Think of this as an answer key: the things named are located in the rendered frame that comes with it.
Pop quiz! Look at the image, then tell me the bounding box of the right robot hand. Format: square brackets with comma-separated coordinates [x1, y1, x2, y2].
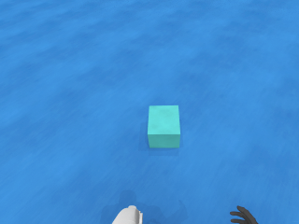
[230, 205, 259, 224]

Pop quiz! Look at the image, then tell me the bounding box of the left robot thigh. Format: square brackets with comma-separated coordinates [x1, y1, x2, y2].
[112, 207, 143, 224]

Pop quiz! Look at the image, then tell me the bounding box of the carton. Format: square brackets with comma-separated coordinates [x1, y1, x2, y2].
[148, 105, 180, 148]

